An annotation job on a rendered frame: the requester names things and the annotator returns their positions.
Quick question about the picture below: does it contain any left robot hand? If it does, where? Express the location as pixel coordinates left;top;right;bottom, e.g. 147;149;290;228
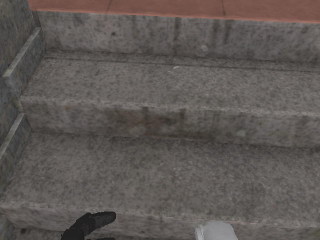
61;211;116;240

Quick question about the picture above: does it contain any robot right thigh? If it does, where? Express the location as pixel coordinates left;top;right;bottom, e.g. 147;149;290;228
195;220;238;240

